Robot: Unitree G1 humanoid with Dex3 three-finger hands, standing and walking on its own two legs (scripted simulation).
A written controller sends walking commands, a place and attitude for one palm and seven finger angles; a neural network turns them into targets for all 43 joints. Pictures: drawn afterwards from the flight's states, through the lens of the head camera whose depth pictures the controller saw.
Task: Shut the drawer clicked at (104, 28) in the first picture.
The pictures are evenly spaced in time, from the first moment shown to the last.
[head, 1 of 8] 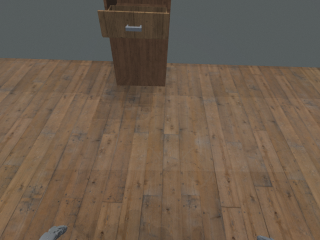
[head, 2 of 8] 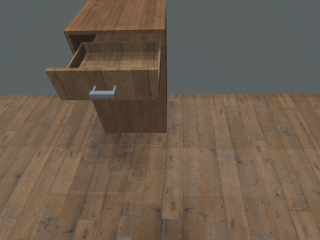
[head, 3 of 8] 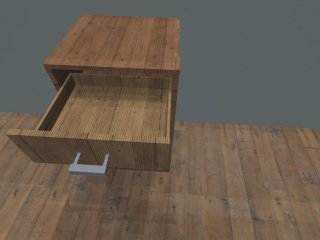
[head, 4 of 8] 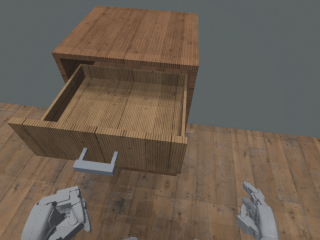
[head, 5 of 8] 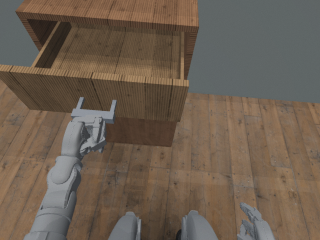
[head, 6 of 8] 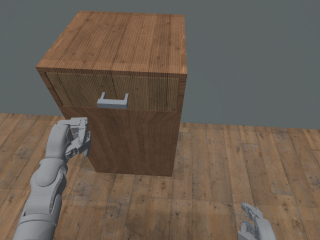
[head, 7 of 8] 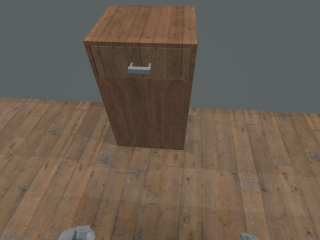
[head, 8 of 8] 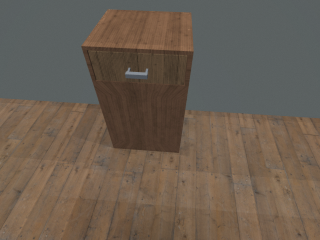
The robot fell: no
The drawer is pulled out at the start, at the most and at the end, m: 0.30 0.30 0.00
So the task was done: yes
